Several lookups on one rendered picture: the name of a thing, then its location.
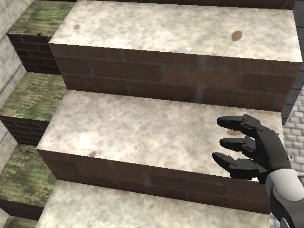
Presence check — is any robot right forearm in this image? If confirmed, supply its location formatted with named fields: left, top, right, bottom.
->
left=265, top=168, right=304, bottom=228

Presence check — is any robot right hand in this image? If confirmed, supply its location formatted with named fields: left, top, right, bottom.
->
left=212, top=114, right=293, bottom=185

